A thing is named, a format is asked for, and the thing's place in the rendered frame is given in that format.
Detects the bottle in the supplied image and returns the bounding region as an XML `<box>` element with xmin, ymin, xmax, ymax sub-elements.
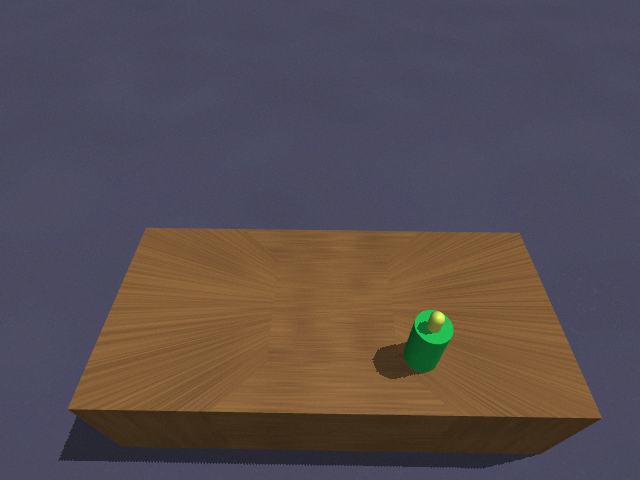
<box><xmin>404</xmin><ymin>310</ymin><xmax>454</xmax><ymax>372</ymax></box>

